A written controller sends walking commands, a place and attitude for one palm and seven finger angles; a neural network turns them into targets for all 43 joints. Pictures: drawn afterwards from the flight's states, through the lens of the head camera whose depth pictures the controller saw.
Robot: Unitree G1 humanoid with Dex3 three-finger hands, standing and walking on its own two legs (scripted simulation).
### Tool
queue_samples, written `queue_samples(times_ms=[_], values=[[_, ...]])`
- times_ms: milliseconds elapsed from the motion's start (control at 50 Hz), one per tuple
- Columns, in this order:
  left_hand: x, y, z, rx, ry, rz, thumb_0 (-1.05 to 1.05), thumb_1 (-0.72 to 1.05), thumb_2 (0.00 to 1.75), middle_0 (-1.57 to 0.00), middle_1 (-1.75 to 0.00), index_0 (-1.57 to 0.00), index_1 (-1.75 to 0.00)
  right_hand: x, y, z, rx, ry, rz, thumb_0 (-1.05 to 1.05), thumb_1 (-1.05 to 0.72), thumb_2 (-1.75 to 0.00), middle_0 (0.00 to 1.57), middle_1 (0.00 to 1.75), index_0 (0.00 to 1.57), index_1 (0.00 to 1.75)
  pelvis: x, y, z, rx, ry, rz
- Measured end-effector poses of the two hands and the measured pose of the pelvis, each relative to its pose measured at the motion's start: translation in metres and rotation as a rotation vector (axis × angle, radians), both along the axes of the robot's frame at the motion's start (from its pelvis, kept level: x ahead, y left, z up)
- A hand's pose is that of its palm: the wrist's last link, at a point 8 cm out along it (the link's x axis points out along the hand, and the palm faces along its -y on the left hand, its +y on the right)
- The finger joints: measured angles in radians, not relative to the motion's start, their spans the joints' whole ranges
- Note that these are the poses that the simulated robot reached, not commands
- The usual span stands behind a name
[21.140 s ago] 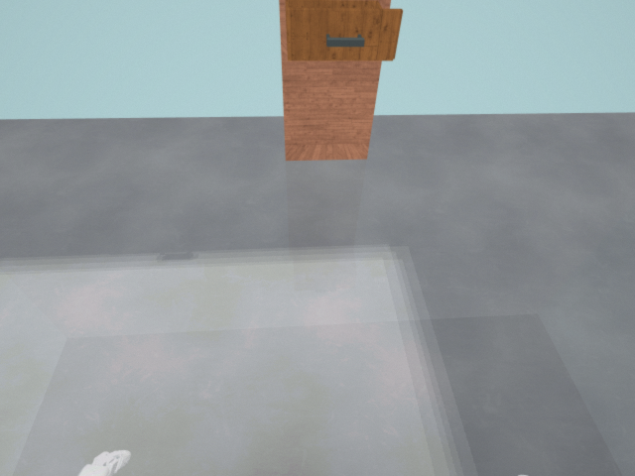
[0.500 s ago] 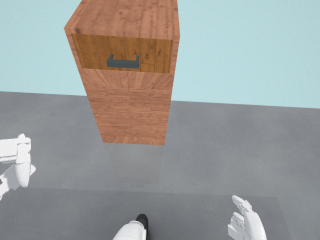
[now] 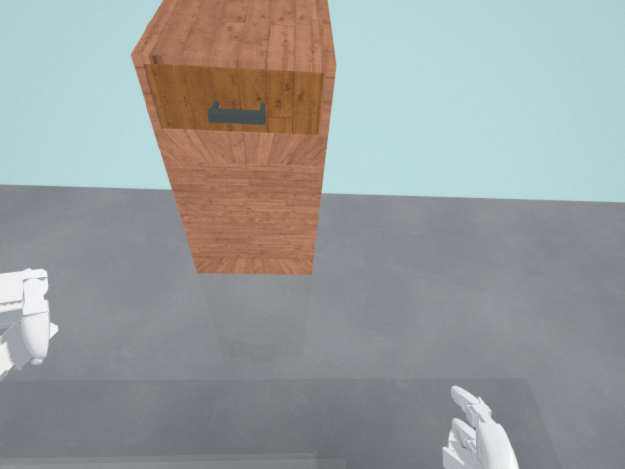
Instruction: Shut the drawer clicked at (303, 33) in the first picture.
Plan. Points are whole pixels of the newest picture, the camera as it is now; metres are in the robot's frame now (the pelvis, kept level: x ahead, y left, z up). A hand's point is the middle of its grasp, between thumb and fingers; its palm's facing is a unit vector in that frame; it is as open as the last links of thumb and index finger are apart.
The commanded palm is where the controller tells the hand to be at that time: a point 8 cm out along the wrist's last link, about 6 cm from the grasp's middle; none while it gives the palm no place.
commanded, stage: stop stepping back and stand still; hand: left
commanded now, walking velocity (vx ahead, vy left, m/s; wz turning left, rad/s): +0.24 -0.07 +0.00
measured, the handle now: (238, 111) +0.84 +0.20 -0.03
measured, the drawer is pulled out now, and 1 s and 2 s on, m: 0.00 0.00 0.00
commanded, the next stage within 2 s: let the arm hang, fingers relaxed in 0.20 s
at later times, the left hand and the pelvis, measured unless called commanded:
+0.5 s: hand out of the picture +0.13 +0.21 -0.11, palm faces +0.10 -0.95 -0.29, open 3.0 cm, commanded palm none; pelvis -0.02 +0.00 -0.02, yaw +4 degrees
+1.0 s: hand out of the picture -0.05 +0.21 -0.17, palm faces +0.12 -0.97 -0.23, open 6.5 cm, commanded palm none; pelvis -0.02 +0.02 +0.01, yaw +5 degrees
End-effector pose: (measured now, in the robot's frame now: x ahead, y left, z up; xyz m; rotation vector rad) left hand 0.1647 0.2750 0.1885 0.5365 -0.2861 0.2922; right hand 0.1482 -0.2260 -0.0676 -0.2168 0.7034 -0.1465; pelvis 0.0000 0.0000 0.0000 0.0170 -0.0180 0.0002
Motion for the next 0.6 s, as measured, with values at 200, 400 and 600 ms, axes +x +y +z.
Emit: queue_samples(times_ms=[200, 400, 600], values=[[-0.035, -0.002, 0.009, 0.024, 0.001, 0.057, 0.01, 0.88, 0.9, -1.4, -1.6, -1.41, -1.6, -0.018, -0.003, -0.014, 0.041, 0.075, -0.005, 0.01, -0.9, -0.9, 0.2, 0.3, 0.2, 0.3, -0.007, -0.005, 0.003, 0.0, 0.001, 0.001], [-0.013, 0.025, -0.135, -0.234, 0.47, 0.168, 0.0, 0.9, 0.9, -1.38, -1.58, -1.38, -1.58, -0.024, -0.018, -0.04, -0.036, 0.172, 0.066, 0.01, -0.9, -0.9, 0.2, 0.3, 0.2, 0.3, -0.016, 0.011, -0.011, -0.013, 0.022, 0.091], [-0.127, -0.035, -0.321, -0.532, 1.261, 0.271, 0.01, 0.9, 0.9, -1.11, -1.38, -1.1, -1.3, -0.079, -0.007, -0.063, 0.017, 0.41, 0.029, 0.01, -0.9, -0.9, 0.2, 0.3, 0.2, 0.3, -0.022, -0.004, -0.014, -0.023, -0.018, 0.095]])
